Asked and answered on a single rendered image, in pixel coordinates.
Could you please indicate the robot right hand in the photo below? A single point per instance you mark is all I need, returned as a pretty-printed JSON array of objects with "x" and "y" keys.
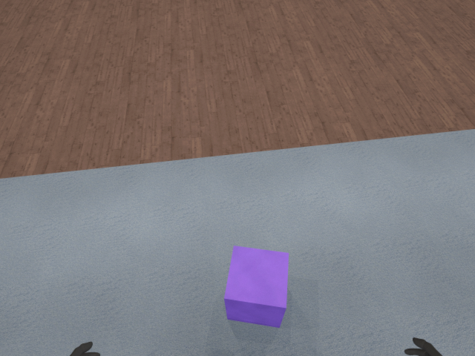
[{"x": 426, "y": 349}]

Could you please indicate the carton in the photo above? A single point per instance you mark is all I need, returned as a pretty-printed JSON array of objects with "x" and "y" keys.
[{"x": 256, "y": 288}]

